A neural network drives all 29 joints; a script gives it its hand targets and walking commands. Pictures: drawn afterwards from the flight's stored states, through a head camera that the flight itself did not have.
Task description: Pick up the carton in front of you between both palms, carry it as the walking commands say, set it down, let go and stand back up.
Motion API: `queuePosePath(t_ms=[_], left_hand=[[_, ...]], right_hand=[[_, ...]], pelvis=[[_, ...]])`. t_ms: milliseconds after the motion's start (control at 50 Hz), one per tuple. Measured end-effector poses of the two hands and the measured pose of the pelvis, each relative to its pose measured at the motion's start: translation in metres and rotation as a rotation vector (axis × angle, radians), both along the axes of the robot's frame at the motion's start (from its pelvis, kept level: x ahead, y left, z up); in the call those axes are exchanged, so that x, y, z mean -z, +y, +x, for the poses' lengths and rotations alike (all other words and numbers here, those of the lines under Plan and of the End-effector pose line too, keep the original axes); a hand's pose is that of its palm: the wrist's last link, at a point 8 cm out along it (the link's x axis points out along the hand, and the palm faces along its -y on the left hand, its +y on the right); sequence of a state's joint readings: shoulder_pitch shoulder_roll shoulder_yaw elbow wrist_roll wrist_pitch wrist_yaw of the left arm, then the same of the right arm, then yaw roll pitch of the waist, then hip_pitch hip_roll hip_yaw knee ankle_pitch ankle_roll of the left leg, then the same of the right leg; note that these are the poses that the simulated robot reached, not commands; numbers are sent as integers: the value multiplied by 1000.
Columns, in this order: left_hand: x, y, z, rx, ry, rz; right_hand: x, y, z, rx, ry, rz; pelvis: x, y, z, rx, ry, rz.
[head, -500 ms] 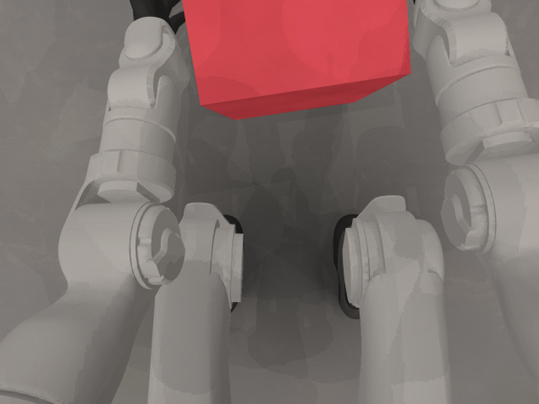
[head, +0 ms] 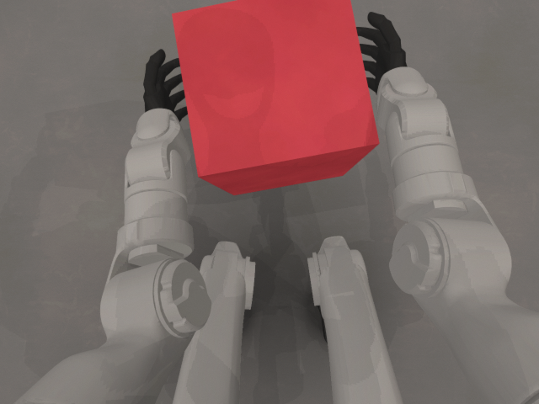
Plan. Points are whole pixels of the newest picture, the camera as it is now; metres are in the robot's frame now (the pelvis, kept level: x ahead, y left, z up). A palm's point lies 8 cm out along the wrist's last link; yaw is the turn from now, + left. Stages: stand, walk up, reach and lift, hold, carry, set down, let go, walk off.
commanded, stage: reach and lift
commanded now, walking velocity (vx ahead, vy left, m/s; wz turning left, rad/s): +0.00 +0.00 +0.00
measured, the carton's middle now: (276, 112) +0.51 -0.01 -0.13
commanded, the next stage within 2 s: none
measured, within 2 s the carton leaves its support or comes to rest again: neither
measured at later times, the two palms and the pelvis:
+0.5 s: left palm (104, 82) +0.46 +0.14 +0.09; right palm (450, 48) +0.47 -0.16 +0.10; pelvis +0.04 +0.00 +0.13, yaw -1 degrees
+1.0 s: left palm out of the picture +0.42 +0.15 +0.24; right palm out of the picture +0.42 -0.15 +0.25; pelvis +0.10 +0.01 +0.26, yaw -1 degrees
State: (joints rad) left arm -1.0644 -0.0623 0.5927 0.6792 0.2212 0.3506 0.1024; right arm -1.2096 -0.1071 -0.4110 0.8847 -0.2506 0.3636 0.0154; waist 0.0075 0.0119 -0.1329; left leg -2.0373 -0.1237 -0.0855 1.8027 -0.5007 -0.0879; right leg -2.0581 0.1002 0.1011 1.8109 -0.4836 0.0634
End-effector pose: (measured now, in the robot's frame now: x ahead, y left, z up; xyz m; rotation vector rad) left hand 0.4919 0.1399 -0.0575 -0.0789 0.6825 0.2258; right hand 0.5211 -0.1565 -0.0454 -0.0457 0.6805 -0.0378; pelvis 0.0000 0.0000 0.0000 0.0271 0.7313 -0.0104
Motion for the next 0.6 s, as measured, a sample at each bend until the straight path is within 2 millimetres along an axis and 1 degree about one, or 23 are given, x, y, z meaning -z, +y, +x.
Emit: queuePosePath(t_ms=[80,200,320,440,600], left_hand=[[-17,1,-1,0,-7,-14],[-46,-2,-5,20,-17,-7],[-84,-1,-14,22,-14,-18],[-125,2,-26,32,9,-9],[-183,0,-36,47,-18,-15]], right_hand=[[-16,0,-5,12,-6,-3],[-43,-3,-16,32,-16,4],[-83,-2,-27,54,-12,17],[-121,0,-42,62,11,17],[-177,-2,-60,84,-16,18]], pelvis=[[-18,1,1,-10,3,-7],[-42,3,11,-4,3,-13],[-73,4,22,-1,-46,-16],[-109,4,36,2,-96,-16],[-156,5,54,-1,-183,-24]])
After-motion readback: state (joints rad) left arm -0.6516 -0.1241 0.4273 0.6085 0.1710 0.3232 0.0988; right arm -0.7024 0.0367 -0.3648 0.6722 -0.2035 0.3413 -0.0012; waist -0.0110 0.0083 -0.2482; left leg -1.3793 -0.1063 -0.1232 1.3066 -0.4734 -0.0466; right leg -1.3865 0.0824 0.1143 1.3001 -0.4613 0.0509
